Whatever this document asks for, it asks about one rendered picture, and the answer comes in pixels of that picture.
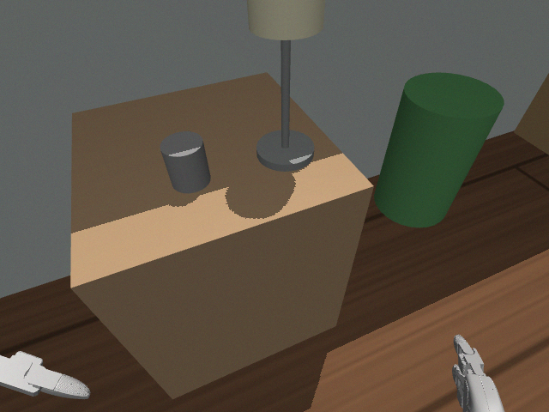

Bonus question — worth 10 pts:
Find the left robot hand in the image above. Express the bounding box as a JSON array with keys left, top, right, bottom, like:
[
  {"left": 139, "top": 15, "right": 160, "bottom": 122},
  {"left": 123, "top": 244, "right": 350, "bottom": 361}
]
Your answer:
[{"left": 0, "top": 351, "right": 90, "bottom": 399}]

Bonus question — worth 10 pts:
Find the right robot hand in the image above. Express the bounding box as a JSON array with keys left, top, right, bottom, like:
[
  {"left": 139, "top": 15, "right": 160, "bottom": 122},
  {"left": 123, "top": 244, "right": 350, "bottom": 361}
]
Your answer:
[{"left": 452, "top": 335, "right": 504, "bottom": 412}]

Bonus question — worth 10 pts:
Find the mug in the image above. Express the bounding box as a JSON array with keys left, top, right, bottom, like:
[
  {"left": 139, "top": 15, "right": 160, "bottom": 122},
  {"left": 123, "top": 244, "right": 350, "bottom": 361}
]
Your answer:
[{"left": 160, "top": 131, "right": 211, "bottom": 193}]

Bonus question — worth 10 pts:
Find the desk lamp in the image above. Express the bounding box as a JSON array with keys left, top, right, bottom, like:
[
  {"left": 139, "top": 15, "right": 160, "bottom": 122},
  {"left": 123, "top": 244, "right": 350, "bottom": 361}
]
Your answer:
[{"left": 247, "top": 0, "right": 325, "bottom": 172}]

